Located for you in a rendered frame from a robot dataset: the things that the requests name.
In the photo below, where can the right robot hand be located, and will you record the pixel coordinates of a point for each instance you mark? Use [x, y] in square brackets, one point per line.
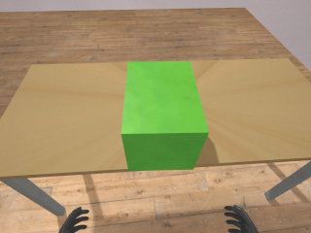
[245, 223]

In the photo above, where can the carton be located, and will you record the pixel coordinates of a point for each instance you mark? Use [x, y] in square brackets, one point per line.
[163, 124]

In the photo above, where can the table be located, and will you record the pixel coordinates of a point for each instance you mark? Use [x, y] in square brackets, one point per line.
[66, 120]

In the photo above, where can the left robot hand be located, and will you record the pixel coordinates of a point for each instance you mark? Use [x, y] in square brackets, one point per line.
[73, 219]

